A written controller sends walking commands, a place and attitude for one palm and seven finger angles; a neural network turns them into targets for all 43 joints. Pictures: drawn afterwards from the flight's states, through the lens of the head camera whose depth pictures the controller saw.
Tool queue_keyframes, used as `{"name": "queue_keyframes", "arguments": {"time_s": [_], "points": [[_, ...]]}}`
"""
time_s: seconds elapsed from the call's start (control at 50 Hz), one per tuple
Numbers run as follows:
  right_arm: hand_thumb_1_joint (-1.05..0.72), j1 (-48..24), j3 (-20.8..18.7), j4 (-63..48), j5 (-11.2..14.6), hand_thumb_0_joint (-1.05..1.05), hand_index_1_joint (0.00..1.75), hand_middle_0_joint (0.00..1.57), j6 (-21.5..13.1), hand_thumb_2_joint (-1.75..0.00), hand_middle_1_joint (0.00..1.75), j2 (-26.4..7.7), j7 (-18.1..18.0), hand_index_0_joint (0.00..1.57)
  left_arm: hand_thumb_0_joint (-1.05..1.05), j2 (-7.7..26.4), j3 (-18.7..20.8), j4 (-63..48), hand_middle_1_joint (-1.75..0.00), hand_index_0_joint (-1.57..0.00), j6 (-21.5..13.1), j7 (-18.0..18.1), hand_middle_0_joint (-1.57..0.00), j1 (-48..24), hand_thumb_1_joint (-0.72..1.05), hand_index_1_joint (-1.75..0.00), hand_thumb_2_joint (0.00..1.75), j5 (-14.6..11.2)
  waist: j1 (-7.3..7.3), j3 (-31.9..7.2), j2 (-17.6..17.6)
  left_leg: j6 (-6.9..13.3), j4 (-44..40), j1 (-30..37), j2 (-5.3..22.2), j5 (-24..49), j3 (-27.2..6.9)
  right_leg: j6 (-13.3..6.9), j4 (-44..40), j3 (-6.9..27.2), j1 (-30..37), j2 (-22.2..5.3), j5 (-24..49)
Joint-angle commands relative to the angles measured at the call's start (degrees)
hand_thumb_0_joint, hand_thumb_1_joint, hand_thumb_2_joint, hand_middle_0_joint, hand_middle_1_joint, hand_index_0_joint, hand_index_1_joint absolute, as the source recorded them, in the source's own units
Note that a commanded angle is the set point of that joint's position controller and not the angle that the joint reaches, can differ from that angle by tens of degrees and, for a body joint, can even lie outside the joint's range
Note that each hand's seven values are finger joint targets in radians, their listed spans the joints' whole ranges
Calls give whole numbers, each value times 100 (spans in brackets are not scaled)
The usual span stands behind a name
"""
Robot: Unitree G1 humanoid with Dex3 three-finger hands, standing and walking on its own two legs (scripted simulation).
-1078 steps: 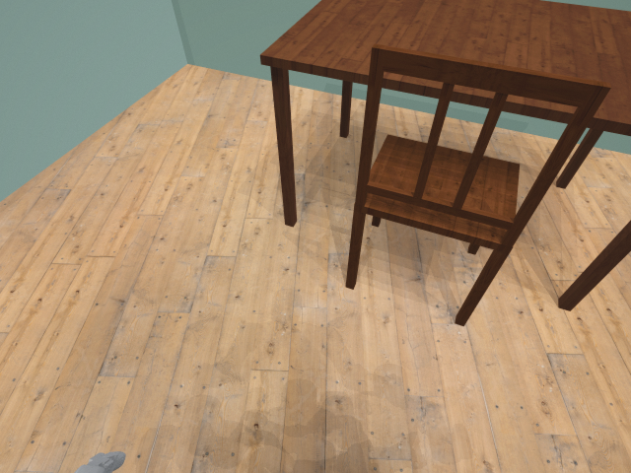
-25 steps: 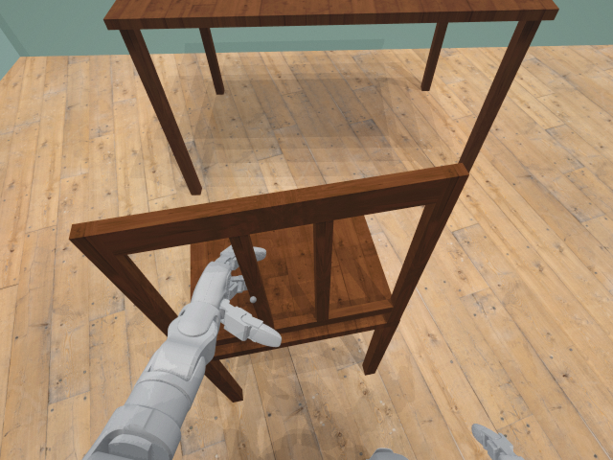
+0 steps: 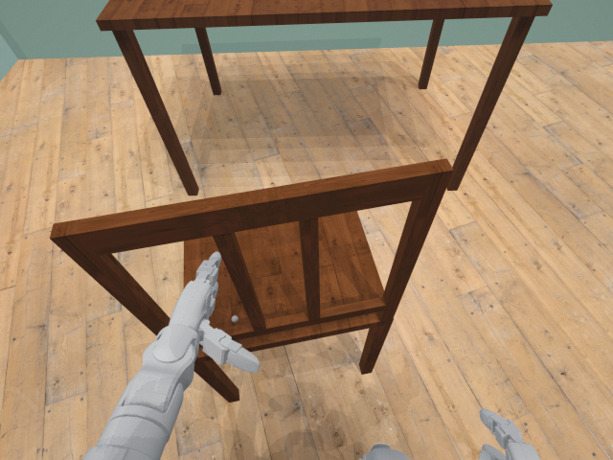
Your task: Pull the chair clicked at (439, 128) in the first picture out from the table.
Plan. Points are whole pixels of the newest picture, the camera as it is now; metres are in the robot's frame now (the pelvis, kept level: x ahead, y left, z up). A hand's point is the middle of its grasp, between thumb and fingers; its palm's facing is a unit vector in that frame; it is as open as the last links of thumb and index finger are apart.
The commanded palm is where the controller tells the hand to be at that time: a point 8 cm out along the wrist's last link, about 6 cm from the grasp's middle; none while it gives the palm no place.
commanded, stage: draw the fingers out of the gap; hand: left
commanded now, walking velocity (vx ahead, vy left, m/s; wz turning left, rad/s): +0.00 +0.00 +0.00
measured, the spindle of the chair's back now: (245, 287) +0.37 +0.10 -0.05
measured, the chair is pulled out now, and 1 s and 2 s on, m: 0.58 0.58 0.58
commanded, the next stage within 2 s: draw the hand back to the body in 0.56 s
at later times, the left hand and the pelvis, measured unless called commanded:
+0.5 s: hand (221, 390) +0.22 +0.11 -0.03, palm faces -0.15 -0.98 -0.15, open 17.5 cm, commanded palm +0.20 +0.16 -0.01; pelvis +0.00 +0.00 -0.01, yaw +2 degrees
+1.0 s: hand (180, 392) +0.20 +0.14 +0.03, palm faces -0.02 -1.00 -0.07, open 17.5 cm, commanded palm +0.16 +0.21 +0.05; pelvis -0.02 +0.00 -0.03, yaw +2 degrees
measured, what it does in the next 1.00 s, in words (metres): stands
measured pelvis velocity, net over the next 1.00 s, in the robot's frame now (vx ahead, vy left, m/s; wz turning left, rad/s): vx -0.02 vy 0.00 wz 0.03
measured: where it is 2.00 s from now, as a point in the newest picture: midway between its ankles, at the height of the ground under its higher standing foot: outside the picture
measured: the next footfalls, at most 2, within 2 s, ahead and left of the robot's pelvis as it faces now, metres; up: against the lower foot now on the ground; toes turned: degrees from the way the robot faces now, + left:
none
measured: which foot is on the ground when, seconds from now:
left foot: down 0.00-1.00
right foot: down 0.00-1.00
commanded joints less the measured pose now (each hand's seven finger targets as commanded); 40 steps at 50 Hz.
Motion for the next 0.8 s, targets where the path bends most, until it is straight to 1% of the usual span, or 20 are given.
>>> {"name": "queue_keyframes", "arguments": {"time_s": [0.0,0.02,0.06,0.08,0.12,0.18,0.24,0.32,0.34,0.4,0.46,0.48,0.52,0.6,0.66,0.68,0.7,0.72,0.74,0.78], "points": [[-90,-210,-197,-828,49,0,30,20,-349,-90,30,-628,-53,20,0,467,-2,-1749,0,0,-303,2,0,-848,-55,0,20,-66,28,-1731,-451,292,-468,143,-216,1465,-39,-41,-440,19,1586,107,1547],[-90,-245,-202,-830,50,0,30,20,-382,-90,30,-641,-79,20,0,579,73,-1826,0,0,-297,27,0,-741,-55,0,20,-64,40,-1665,-422,292,-444,140,-212,1451,-46,-48,-458,25,1568,105,1518],[-90,-244,-196,-839,35,0,30,20,-452,-90,30,-634,-107,20,0,707,170,-2118,0,0,-313,46,0,-366,-55,0,20,-82,87,-1815,-434,294,-418,191,-223,1532,-64,-52,-413,35,1691,95,1649],[-90,-285,-184,-864,35,0,30,20,-483,-90,30,-621,-117,20,0,642,110,-2184,0,0,-297,25,0,-109,-55,0,20,-91,97,-1784,-485,285,-403,177,-222,1572,-61,-51,-390,16,1708,82,1713],[-90,-343,-166,-879,38,0,30,20,-524,-90,30,-648,-141,20,0,725,112,-2297,0,0,-278,7,0,111,-55,0,20,-68,91,-1630,-507,284,-380,119,-223,1509,-87,-64,-394,9,1639,77,1633],[-90,-439,-140,-967,44,0,30,20,-615,-90,30,-600,-137,20,0,500,-149,-2598,0,0,-227,-50,0,617,-55,0,20,-68,110,-1577,-341,274,-337,192,-222,1531,-112,-56,-344,-24,1487,55,1564],[-90,-481,-114,-990,35,0,30,20,-652,-90,30,-644,-171,20,0,620,-72,-2626,0,0,-131,-73,0,739,-55,0,20,-92,54,-1319,-655,286,-272,10,-230,1290,-163,-29,-366,-19,1353,59,1329],[-90,-582,-82,-1153,30,0,30,20,-750,-90,30,-601,-206,20,0,605,-199,-3224,0,0,-144,-92,0,1059,-55,0,20,-34,125,-1426,-333,273,-215,135,-241,1390,-226,-71,-248,-70,1272,52,1242],[-90,-565,-82,-1179,27,0,30,20,-780,-90,30,-564,-202,20,0,470,-324,-3344,0,0,-149,-89,0,1228,-55,0,20,-39,104,-1485,-370,275,-187,188,-234,1446,-239,-56,-223,-84,1256,43,1285],[-90,-604,-73,-1238,21,0,30,20,-799,-90,30,-562,-202,20,0,462,-344,-3439,0,0,-92,-65,0,1720,-55,0,20,-18,125,-1310,-529,257,-139,36,-229,1336,-267,-54,-166,-118,1150,49,1163],[-90,-628,-69,-1298,14,0,30,20,-790,-90,30,-560,-218,20,0,599,-276,-3622,0,0,-34,-58,0,1884,-55,0,20,47,148,-1276,-458,268,-88,-27,-249,1177,-271,-49,-161,-76,1058,51,946],[-90,-633,-51,-1350,12,0,30,20,-796,-90,30,-542,-226,20,0,526,-364,-3728,0,0,-17,-66,0,1903,-55,0,20,58,134,-1260,-494,273,-73,-66,-261,1123,-270,-37,-151,-81,1041,48,880],[-90,-670,-62,-1354,13,0,30,20,-800,-90,30,-541,-257,20,0,724,-161,-3768,0,0,4,-43,0,2114,-55,0,20,67,181,-1203,-512,274,-49,-147,-257,1082,-293,-61,-155,-63,1039,59,797],[-90,-675,-36,-1461,19,0,30,20,-860,-90,30,-483,-270,20,0,495,-457,-4212,0,0,-26,-61,0,2466,-55,0,20,76,164,-1209,-183,260,-6,-88,-258,1114,-322,-72,-54,-119,891,55,723],[-90,-685,-66,-1463,18,0,30,20,-882,-90,30,-474,-289,20,0,480,-446,-4282,0,0,15,-49,0,2831,-55,0,20,60,161,-1206,-464,266,47,-187,-252,1045,-345,-61,-46,-129,875,65,662],[-90,-715,-20,-1478,16,0,30,20,-1071,-90,30,-340,-330,20,0,-108,-206,-5428,0,0,-774,-3,0,2288,-55,0,20,-835,171,-1150,-738,192,246,-255,-337,1097,-384,-66,1,-272,665,138,760],[-90,-701,-49,-1296,7,0,30,20,-1198,-90,30,-390,-326,20,0,239,-8,-5017,0,0,-1096,17,0,2722,-55,0,20,-774,247,-1246,-623,174,298,-284,-321,998,-357,-91,65,-192,679,138,589],[-90,-684,-53,-1192,11,0,30,20,-1259,-90,30,-388,-308,20,0,402,247,-4986,0,0,-1351,67,0,2792,-55,0,20,-855,278,-1115,-523,166,326,-421,-321,985,-381,-105,108,-205,592,139,527],[-90,-626,-59,-1153,10,0,30,20,-1326,-90,30,-352,-273,20,0,336,218,-5172,0,0,-1645,62,0,2697,-55,0,20,-854,285,-1211,-237,148,370,-405,-336,989,-355,-109,197,-187,502,135,483],[-90,-577,-123,-1007,-2,0,30,20,-1410,-90,30,-289,-191,20,0,349,377,-5017,0,0,-2203,36,0,2819,-55,0,20,-834,332,-1272,-183,107,541,-566,-324,1006,-326,-123,389,-162,324,146,487]]}}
